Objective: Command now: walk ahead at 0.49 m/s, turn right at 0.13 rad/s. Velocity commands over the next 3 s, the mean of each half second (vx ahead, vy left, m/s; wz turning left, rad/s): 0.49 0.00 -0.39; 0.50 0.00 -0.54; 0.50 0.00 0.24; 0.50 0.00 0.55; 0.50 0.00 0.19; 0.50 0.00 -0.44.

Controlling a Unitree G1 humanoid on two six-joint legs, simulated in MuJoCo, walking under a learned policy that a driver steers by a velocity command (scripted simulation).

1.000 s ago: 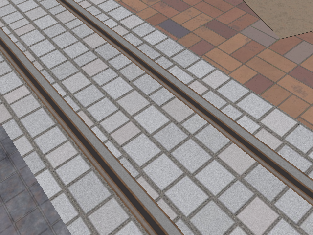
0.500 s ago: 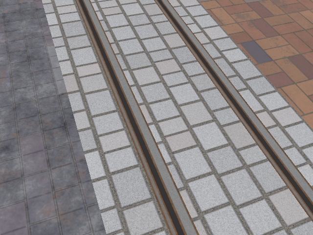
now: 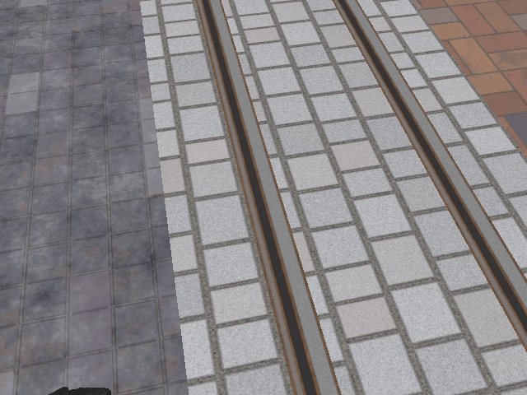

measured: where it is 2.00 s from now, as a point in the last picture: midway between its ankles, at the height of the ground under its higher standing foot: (366, 202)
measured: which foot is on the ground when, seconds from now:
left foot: up 0.00-0.36, down 0.38-0.88, up 0.90-1.00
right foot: down 0.00-0.38, up 0.40-0.86, down 0.88-1.00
